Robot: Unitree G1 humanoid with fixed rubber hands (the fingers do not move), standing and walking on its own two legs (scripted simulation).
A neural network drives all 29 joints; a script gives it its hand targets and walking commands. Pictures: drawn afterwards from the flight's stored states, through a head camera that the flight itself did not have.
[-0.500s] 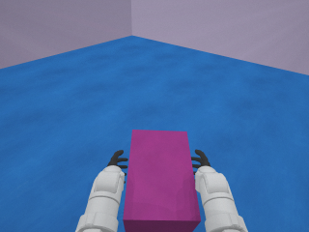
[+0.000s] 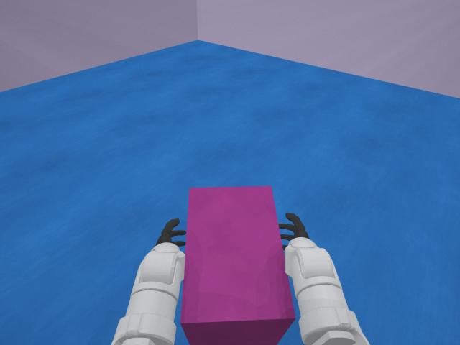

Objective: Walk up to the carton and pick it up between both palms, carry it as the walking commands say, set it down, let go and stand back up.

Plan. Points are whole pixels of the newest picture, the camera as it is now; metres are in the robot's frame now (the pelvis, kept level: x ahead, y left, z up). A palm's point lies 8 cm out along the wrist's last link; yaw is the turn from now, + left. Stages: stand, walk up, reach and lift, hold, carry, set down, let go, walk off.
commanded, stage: carry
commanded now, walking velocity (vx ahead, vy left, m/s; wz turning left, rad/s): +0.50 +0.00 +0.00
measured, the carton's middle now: (232, 266) +0.32 -0.01 -0.03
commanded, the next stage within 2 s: none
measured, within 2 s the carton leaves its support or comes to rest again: neither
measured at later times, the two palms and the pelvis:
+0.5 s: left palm (172, 193) +0.39 +0.11 +0.11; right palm (302, 197) +0.38 -0.14 +0.11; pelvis +0.08 +0.00 +0.01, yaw -1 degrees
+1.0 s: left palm (177, 140) +0.62 +0.13 +0.09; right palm (272, 144) +0.61 -0.13 +0.08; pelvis +0.32 +0.01 +0.01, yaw -2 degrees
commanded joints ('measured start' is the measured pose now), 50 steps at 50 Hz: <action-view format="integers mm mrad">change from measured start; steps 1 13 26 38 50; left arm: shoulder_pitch -905 -639 -259 -372 -273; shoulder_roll -1095 -1127 -957 -1009 -1000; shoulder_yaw -548 -702 -606 -606 -636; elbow -267 -630 -791 -874 -905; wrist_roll -328 -504 -479 -506 -540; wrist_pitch -110 100 335 341 320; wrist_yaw -378 -238 -97 -76 -119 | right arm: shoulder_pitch -728 -466 -263 -367 -238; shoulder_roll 1130 1101 983 991 1020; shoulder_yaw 528 711 707 671 712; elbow -101 -539 -853 -882 -932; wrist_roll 309 419 512 547 504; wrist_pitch -52 162 381 395 364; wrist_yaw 392 222 103 117 94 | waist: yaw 17 44 -26 47 7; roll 138 -110 95 -17 33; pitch -240 -526 -495 -378 -490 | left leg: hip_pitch -71 -489 488 -402 496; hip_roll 183 63 410 64 291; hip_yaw -225 110 -185 194 67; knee -280 207 -211 7 -11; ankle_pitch -551 -170 312 -199 1134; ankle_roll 91 4 232 7 122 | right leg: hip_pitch -268 405 -548 247 -319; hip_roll -52 -394 -106 -394 -53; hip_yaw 29 320 -159 148 -249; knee -58 -329 19 -279 -177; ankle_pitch -459 6 -229 131 -46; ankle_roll -29 -220 -5 -231 5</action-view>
